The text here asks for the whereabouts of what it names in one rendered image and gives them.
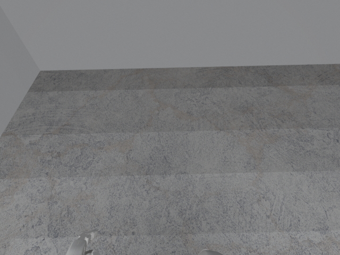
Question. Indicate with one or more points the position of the left robot hand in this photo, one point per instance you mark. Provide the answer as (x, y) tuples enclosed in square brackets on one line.
[(78, 247)]

